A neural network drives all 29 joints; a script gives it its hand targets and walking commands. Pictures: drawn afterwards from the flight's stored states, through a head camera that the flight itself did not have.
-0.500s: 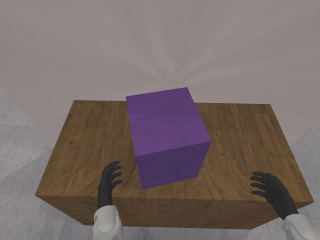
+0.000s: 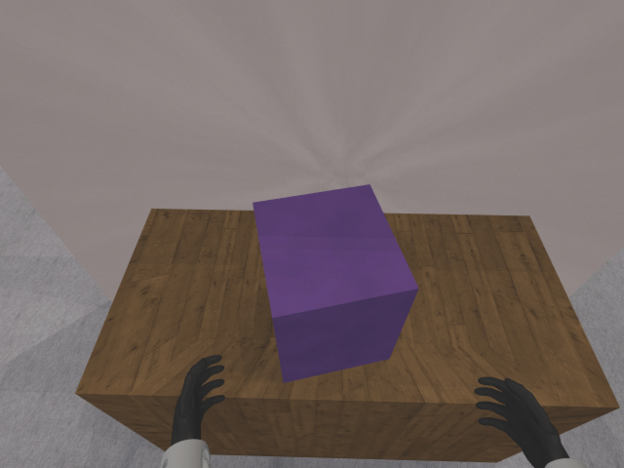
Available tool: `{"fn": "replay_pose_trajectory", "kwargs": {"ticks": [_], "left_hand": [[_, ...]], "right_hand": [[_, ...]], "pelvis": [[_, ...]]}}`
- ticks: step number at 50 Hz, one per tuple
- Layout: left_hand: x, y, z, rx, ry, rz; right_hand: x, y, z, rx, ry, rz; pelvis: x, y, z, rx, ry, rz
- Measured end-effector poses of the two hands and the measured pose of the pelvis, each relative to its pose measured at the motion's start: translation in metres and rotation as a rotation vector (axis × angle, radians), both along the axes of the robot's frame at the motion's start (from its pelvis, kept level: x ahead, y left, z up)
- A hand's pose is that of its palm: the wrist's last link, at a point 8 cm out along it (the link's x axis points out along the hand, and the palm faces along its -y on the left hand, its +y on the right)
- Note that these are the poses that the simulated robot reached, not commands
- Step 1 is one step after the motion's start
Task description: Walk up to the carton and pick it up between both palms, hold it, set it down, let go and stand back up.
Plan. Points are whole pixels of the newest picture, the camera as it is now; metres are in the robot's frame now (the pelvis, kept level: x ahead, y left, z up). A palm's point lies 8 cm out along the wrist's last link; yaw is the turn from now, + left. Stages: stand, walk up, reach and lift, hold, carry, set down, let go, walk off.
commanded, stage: set down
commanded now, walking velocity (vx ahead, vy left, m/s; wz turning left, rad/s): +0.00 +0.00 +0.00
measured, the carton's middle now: (325, 286) +0.41 +0.03 -0.09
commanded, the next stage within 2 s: let go in 0.94 s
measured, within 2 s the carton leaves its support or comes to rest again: neither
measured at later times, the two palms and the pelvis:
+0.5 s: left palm (167, 437) +0.15 +0.22 -0.07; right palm (511, 464) +0.17 -0.22 -0.07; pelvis +0.00 +0.00 +0.00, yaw +1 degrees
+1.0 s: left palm (139, 441) +0.15 +0.26 -0.08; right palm out of the picture +0.15 -0.19 -0.07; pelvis +0.00 +0.02 +0.01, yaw +1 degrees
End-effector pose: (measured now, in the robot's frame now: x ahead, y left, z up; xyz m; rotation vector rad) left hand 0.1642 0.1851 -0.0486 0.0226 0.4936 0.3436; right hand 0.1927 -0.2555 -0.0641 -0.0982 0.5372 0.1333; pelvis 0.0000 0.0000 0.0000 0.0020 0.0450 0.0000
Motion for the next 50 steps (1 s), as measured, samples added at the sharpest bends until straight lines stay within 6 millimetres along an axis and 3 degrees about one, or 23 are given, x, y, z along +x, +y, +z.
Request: {"fn": "replay_pose_trajectory", "kwargs": {"ticks": [8,22,30,40,50], "left_hand": [[-0.019,0.005,-0.011,0.001,0.060,-0.014],[-0.009,0.029,-0.021,0.010,0.169,-0.091],[-0.019,0.043,-0.026,0.015,0.269,-0.128],[-0.029,0.061,-0.032,0.017,0.353,-0.163],[-0.017,0.071,-0.032,0.025,0.381,-0.208]], "right_hand": [[-0.016,0.003,0.000,-0.011,0.008,-0.009],[-0.020,0.032,-0.001,-0.044,0.072,-0.049],[-0.035,0.048,-0.008,-0.067,0.137,-0.074],[-0.045,0.055,-0.011,-0.120,0.191,-0.106],[-0.041,0.061,-0.011,-0.142,0.208,-0.149]], "pelvis": [[-0.007,-0.007,-0.001,0.008,-0.010,0.009],[-0.005,-0.002,0.002,0.010,-0.050,0.023],[-0.001,0.009,0.006,0.004,-0.063,0.015],[-0.002,0.018,0.009,-0.001,-0.067,0.013],[-0.002,0.024,0.009,-0.004,-0.075,0.013]]}}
